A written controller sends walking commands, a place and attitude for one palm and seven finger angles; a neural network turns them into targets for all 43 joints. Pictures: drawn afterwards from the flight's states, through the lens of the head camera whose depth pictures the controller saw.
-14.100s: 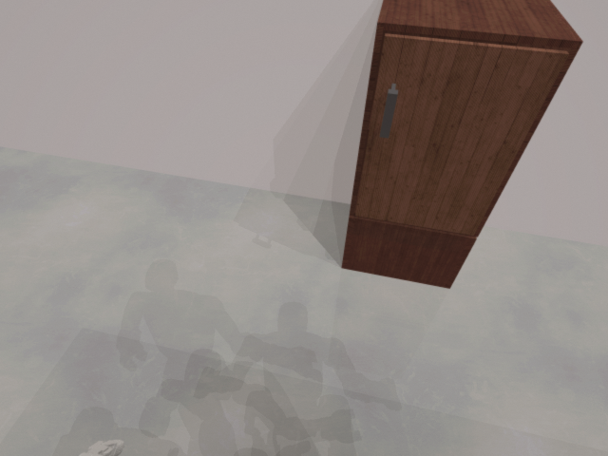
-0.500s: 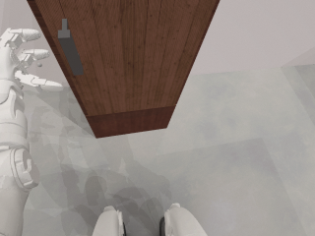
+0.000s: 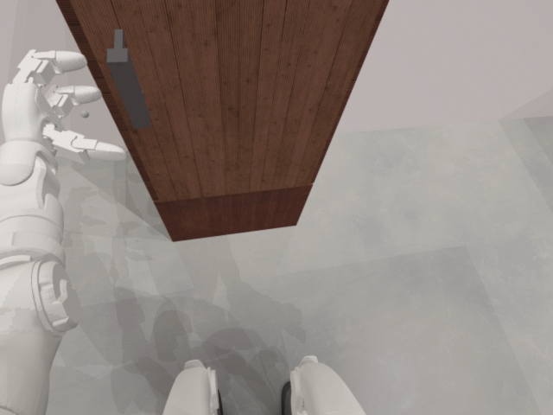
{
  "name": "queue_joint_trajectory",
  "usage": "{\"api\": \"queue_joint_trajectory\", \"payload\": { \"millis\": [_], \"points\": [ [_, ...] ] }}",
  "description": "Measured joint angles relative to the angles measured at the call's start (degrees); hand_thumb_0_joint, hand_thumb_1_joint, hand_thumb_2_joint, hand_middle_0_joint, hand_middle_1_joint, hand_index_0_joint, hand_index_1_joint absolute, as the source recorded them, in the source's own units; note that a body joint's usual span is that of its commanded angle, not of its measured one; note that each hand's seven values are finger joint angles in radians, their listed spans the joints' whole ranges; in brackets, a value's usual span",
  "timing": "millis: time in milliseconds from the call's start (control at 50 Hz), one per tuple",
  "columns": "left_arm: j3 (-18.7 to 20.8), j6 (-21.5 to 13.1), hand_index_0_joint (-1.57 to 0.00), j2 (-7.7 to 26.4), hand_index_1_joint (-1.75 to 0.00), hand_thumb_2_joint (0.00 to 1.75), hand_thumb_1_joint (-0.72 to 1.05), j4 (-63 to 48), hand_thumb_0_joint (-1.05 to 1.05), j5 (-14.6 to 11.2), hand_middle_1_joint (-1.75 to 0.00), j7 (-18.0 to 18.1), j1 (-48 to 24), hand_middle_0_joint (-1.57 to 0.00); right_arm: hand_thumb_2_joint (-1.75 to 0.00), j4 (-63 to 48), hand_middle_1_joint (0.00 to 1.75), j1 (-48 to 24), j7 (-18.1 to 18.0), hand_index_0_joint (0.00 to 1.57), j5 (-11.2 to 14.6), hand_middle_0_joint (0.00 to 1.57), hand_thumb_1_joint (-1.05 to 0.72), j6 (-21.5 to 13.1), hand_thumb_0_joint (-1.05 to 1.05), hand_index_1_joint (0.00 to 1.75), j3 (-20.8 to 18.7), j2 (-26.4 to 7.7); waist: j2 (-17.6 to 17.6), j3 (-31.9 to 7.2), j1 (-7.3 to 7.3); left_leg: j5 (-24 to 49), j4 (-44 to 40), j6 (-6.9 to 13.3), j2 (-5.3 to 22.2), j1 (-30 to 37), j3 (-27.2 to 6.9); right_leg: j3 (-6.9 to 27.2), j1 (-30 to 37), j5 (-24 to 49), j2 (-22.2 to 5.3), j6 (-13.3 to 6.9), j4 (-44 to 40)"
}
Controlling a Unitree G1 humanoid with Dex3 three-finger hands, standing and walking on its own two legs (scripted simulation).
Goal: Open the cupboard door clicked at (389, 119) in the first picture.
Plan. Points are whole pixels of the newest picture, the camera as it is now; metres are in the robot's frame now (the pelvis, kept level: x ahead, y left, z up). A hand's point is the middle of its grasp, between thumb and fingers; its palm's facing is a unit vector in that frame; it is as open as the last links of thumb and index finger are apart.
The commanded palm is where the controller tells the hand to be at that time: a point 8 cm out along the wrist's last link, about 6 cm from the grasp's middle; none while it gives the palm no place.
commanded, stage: slide the fingers in behind the handle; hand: left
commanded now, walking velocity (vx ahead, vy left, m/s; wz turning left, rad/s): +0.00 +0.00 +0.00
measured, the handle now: (131, 81) +0.57 +0.17 +0.07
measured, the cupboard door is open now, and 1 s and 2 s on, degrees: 0 0 0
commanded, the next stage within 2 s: close the thumb around the handle in 1.54 s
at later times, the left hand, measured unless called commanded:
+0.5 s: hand (111, 108) +0.52 +0.19 +0.07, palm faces +0.08 -1.00 -0.01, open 14.0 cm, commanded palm +0.50 +0.23 +0.07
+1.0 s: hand (135, 111) +0.52 +0.16 +0.07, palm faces +0.09 -1.00 -0.01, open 14.0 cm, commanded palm +0.50 +0.20 +0.07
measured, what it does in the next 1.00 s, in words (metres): stands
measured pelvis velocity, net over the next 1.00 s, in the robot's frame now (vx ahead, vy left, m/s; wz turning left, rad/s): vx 0.00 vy -0.01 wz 0.00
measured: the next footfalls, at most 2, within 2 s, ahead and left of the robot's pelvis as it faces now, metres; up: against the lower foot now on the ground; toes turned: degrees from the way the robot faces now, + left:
none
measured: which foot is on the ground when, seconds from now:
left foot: down 0.00-1.00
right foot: down 0.00-1.00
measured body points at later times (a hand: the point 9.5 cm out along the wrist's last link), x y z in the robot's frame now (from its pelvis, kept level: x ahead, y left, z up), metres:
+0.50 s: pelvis +0.00 -0.01 +0.00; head +0.14 +0.01 +0.43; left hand +0.51 +0.25 +0.08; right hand -0.01 -0.27 -0.11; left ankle +0.02 +0.11 -0.66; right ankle +0.01 -0.13 -0.66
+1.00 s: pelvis +0.00 -0.01 +0.00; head +0.14 +0.01 +0.43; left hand +0.51 +0.22 +0.07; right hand +0.00 -0.27 -0.12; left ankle +0.02 +0.11 -0.66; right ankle +0.01 -0.13 -0.66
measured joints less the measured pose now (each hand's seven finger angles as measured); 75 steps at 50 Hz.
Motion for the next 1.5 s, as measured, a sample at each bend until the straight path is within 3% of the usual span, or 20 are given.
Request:
{"api": "queue_joint_trajectory", "payload": {
  "millis": [320,580,760,1140,1300,1500],
  "points": [
    [0.6,0.1,-0.3,-1.0,-1.2,0.3,-0.5,-1.0,-0.01,1.1,-1.2,2.7,0.0,-0.3,-0.9,-0.2,0.3,1.6,0.6,0.2,-0.3,0.2,-0.9,-0.2,0.0,0.3,-0.2,0.3,0.3,0.0,-0.84,0.0,0.3,-0.4,0.5,-0.9,0.2,0.3,-1.4,-0.1,0.5,-0.4,0.8],
    [-0.7,-0.1,-0.3,-3.2,-1.2,0.3,-0.5,-1.4,-0.01,0.9,-1.2,4.6,-0.2,-0.3,-0.9,0.0,0.3,1.6,1.1,0.2,-0.6,0.2,-0.9,-0.5,0.0,0.3,-0.6,0.5,0.4,-0.5,-0.66,-0.1,0.0,-0.5,0.3,-0.7,0.2,0.4,-1.2,-0.3,0.3,-0.5,0.7],
    [-2.3,-1.0,-0.3,-6.4,-1.2,0.3,-0.5,-1.7,-0.01,1.1,-1.2,7.1,0.1,-0.3,-0.9,0.3,0.3,1.1,1.6,0.2,-0.9,0.2,-0.9,-0.7,0.0,0.3,-0.9,0.7,0.5,-0.9,-0.34,-0.2,-0.2,-0.5,0.0,0.0,0.2,0.4,-0.6,-0.6,0.1,-0.4,0.7],
    [-4.1,-2.3,-0.3,-8.8,-1.2,0.3,-0.5,-1.4,-0.01,1.8,-1.2,10.3,-1.0,-0.3,-0.9,0.8,0.3,1.2,2.2,0.2,-1.3,0.2,-0.9,-0.9,0.0,0.3,-1.2,0.9,0.8,-0.8,-0.39,-0.2,0.2,-0.6,-0.2,-0.6,0.2,0.4,-1.3,-0.9,-0.1,-0.5,1.5],
    [-3.1,-2.2,-0.31,-8.6,-1.2,0.3,-0.5,-0.9,-0.01,2.9,-1.2,11.5,-1.3,-0.3,-0.9,0.2,0.3,1.2,2.3,0.2,-1.5,0.2,-0.9,-0.9,0.0,0.3,-1.1,0.8,0.8,-0.7,-1.19,-0.2,0.2,-0.6,-0.1,-0.7,0.4,0.7,-1.7,-0.9,0.0,-0.5,1.8],
    [-3.4,-2.2,-0.31,-7.5,-1.2,0.3,-0.5,-0.7,-0.01,2.3,-1.2,10.9,-1.1,-0.3,-0.9,0.5,0.3,1.7,2.1,0.2,-1.3,0.2,-0.9,-0.8,0.0,0.3,-1.1,0.8,0.9,-0.6,-0.69,-0.1,0.0,-0.6,-0.2,-0.7,0.3,0.6,-1.6,-0.8,0.0,-0.6,1.5]
  ]
}}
